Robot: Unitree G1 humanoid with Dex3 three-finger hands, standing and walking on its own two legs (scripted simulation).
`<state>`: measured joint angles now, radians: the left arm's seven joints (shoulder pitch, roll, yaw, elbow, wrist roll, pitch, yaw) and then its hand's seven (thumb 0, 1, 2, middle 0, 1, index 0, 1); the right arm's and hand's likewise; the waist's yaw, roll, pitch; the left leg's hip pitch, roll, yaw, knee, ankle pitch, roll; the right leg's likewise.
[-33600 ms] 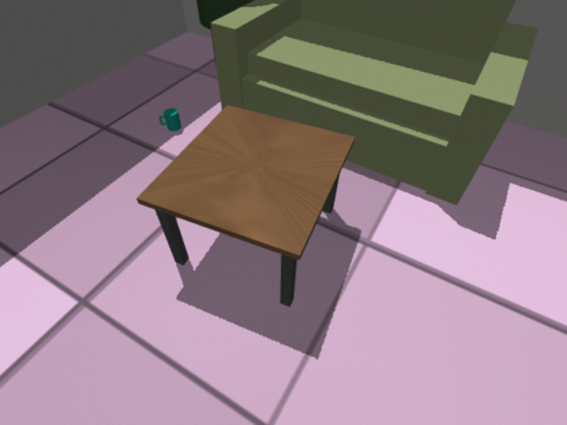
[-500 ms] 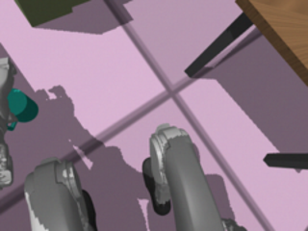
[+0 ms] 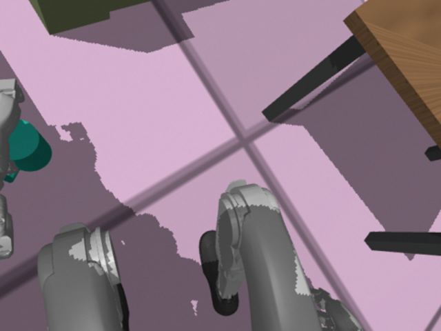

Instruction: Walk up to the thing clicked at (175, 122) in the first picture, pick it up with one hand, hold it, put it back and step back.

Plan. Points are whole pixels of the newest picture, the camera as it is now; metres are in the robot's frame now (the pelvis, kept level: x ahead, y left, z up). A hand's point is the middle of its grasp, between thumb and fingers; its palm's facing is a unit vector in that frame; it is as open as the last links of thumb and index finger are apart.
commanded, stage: rest palm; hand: left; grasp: from above
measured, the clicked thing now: (18, 154) +0.49 +0.26 -0.28
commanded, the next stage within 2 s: close in 0.84 s
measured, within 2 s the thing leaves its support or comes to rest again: neither
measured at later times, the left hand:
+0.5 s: hand (19, 150) +0.48 +0.25 -0.24, palm faces -0.47 -0.07 -0.88, open 13.3 cm
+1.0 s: hand (19, 150) +0.49 +0.25 -0.25, palm faces -0.46 -0.12 -0.88, open 13.3 cm
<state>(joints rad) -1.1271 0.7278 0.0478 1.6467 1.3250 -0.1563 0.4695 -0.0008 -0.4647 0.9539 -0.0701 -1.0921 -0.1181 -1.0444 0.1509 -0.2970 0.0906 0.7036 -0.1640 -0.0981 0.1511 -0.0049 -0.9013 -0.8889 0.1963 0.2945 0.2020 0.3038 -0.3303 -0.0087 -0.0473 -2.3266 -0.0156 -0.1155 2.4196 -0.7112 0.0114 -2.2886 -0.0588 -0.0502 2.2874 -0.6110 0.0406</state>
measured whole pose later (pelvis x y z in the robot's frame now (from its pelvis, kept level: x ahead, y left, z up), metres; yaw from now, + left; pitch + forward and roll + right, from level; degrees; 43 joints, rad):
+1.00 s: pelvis +0.00 +0.00 -0.02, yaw -4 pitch +32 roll -12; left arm -1.13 0.90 0.13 1.77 1.33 -0.22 0.58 0.00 -0.42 1.02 -0.09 -1.14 -0.11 -1.10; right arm 0.16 -0.34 0.19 0.69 -0.24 -0.19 0.27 0.00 -0.90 -0.90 0.20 0.29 0.20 0.30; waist -0.39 -0.06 0.10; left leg -2.34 -0.01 -0.19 2.53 -0.75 0.01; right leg -2.29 -0.03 -0.11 2.34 -0.61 0.06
